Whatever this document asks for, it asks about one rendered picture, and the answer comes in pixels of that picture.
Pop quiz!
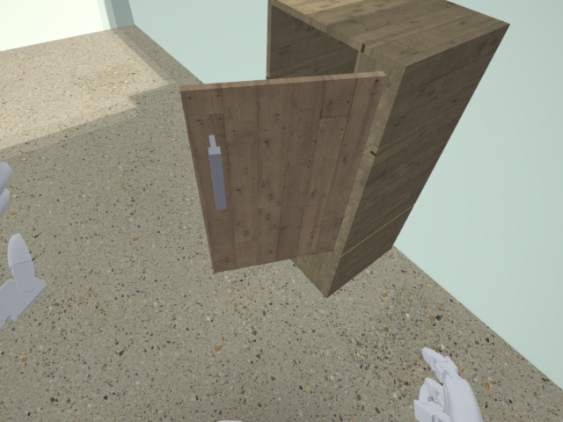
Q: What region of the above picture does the robot left hand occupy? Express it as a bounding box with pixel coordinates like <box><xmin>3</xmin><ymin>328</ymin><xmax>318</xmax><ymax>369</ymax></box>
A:
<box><xmin>0</xmin><ymin>162</ymin><xmax>46</xmax><ymax>329</ymax></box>

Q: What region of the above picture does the handle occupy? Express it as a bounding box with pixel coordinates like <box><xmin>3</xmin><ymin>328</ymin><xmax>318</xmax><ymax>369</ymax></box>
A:
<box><xmin>208</xmin><ymin>135</ymin><xmax>227</xmax><ymax>210</ymax></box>

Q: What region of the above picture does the cupboard door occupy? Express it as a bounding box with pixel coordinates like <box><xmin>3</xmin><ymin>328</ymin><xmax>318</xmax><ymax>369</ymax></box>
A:
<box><xmin>179</xmin><ymin>71</ymin><xmax>387</xmax><ymax>273</ymax></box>

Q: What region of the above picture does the robot right hand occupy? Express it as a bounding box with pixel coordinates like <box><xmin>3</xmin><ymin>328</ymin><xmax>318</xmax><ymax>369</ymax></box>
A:
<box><xmin>413</xmin><ymin>347</ymin><xmax>483</xmax><ymax>422</ymax></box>

